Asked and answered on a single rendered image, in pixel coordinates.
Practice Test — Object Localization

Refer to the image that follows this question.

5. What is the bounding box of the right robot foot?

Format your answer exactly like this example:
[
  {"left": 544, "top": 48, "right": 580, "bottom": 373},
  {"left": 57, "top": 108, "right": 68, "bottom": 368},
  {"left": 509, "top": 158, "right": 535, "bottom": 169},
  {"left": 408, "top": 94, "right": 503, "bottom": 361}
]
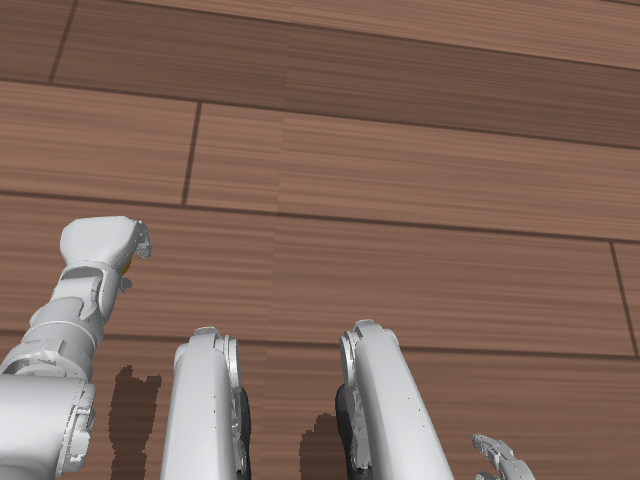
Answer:
[{"left": 335, "top": 383, "right": 373, "bottom": 480}]

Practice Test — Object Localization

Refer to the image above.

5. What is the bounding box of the ball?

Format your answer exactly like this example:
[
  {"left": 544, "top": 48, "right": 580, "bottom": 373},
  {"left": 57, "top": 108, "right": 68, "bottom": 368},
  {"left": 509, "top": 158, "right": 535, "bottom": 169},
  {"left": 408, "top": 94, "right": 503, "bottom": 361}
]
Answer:
[{"left": 120, "top": 257, "right": 132, "bottom": 275}]

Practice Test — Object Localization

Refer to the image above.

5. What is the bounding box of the left robot arm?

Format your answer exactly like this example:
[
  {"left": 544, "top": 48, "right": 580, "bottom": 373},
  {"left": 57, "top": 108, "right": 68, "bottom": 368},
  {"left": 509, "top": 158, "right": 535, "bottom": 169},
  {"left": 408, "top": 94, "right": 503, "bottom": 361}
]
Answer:
[{"left": 0, "top": 261, "right": 120, "bottom": 480}]

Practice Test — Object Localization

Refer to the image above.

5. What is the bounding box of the left robot hand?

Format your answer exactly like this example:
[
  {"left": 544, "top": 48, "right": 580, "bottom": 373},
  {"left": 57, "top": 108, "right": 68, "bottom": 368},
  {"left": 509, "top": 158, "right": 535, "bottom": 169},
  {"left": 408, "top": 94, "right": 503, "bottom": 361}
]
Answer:
[{"left": 60, "top": 216, "right": 152, "bottom": 294}]

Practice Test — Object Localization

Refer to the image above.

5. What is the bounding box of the right robot hand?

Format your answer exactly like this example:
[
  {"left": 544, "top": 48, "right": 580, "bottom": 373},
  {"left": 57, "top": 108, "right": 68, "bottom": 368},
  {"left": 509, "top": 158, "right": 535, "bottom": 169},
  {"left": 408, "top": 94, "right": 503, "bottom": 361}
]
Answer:
[{"left": 472, "top": 434, "right": 536, "bottom": 480}]

